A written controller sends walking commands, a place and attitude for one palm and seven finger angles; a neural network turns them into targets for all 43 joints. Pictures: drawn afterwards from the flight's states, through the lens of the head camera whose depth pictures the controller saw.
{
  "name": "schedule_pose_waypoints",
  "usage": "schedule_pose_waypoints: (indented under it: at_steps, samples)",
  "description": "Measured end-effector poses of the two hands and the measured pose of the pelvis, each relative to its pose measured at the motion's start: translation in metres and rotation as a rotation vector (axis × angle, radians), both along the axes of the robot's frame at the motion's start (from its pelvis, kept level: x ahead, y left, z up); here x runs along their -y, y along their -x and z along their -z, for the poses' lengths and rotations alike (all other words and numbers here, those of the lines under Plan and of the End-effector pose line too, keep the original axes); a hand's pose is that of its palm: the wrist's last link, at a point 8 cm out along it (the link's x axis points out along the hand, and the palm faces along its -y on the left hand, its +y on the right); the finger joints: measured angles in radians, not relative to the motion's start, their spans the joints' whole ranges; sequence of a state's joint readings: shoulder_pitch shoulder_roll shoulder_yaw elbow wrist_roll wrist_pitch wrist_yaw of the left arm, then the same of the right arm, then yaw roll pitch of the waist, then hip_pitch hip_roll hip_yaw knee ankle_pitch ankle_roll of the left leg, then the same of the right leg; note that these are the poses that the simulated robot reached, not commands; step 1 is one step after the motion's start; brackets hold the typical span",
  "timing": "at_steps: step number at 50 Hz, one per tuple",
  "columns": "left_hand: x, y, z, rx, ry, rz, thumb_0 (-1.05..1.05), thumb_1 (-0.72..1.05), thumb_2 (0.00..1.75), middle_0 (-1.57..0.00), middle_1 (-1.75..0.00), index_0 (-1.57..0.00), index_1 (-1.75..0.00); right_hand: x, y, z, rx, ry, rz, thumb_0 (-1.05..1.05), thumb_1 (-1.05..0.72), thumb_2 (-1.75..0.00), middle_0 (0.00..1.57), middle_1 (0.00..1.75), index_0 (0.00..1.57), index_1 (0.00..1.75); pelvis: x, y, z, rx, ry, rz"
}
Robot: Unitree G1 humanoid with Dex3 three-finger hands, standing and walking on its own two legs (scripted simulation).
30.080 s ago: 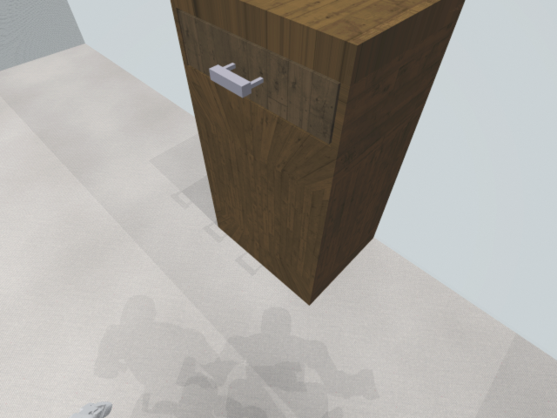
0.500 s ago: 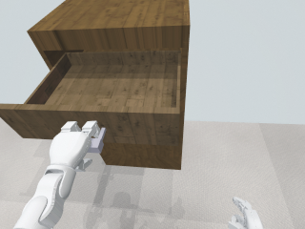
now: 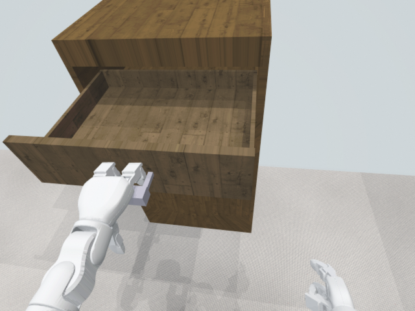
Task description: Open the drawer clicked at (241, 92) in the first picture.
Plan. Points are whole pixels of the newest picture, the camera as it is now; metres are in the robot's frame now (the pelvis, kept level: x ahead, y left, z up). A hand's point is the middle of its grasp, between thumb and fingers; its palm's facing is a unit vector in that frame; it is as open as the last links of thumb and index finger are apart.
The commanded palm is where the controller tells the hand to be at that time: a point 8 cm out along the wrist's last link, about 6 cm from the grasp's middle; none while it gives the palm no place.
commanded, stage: lift the hand off the handle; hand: left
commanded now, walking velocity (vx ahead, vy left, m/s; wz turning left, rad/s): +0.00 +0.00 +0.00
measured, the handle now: (123, 184) +0.31 +0.22 +0.08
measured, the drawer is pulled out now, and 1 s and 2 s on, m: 0.29 0.29 0.29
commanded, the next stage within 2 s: draw the hand back to the body in 1.34 s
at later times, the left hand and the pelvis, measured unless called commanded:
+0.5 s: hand (116, 197) +0.27 +0.22 +0.09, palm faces +0.04 -0.06 -1.00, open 13.3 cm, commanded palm +0.26 +0.22 +0.18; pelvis +0.00 +0.00 +0.00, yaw +1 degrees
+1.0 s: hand (94, 156) +0.29 +0.23 +0.19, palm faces +0.19 -0.03 -0.98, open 13.4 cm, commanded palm +0.26 +0.23 +0.25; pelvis +0.00 +0.00 +0.01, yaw +1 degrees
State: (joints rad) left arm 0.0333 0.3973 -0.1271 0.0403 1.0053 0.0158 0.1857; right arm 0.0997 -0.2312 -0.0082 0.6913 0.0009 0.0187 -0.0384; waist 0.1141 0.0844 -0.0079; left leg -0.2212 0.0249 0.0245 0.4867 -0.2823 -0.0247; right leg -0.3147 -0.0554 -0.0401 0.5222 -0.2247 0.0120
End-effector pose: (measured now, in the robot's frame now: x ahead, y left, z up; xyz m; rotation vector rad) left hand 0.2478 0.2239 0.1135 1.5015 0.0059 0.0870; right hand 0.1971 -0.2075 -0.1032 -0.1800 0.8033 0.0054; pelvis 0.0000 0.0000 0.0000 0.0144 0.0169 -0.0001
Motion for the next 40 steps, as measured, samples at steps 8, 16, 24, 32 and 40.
schedule_pose_waypoints:
  at_steps: [8,16,24,32,40]
  samples:
    - [-0.001,-0.002,-0.002,-0.019,-0.005,0.01,0.0,-0.49,0.3,-0.36,-1.25,-0.4,-1.25,-0.001,-0.003,0.0,-0.003,-0.001,-0.001,0.02,-0.91,-0.9,0.2,0.3,0.2,0.3,0.001,-0.001,-0.001,0.005,0.001,-0.004]
    - [-0.002,-0.003,-0.011,-0.042,-0.009,0.03,0.0,-0.49,0.3,-0.38,-1.23,-0.42,-1.22,-0.001,-0.005,-0.003,0.019,-0.011,0.01,0.02,-0.91,-0.9,0.2,0.3,0.2,0.3,0.001,-0.002,-0.002,0.019,0.003,-0.005]
    - [-0.001,-0.004,-0.028,-0.016,-0.012,0.05,0.0,-0.49,0.3,-0.42,-1.23,-0.42,-1.22,-0.002,-0.01,-0.004,0.023,-0.015,-0.006,0.02,-0.91,-0.9,0.2,0.3,0.2,0.3,0.002,-0.003,-0.004,0.028,0.004,-0.011]
    - [0.003,-0.005,-0.049,0.005,-0.014,0.057,0.0,-0.49,0.3,-0.45,-1.23,-0.43,-1.23,-0.011,-0.019,-0.007,0.042,-0.039,-0.036,0.02,-0.91,-0.9,0.2,0.3,0.2,0.3,0.002,-0.003,-0.006,0.041,0.004,-0.018]
    - [0.002,-0.007,-0.071,0.013,-0.032,0.078,0.0,-0.49,0.3,-0.48,-1.24,-0.43,-1.24,-0.019,-0.027,-0.013,0.069,-0.059,-0.07,0.02,-0.91,-0.9,0.2,0.3,0.2,0.3,0.003,-0.001,-0.007,0.055,0.005,-0.022]
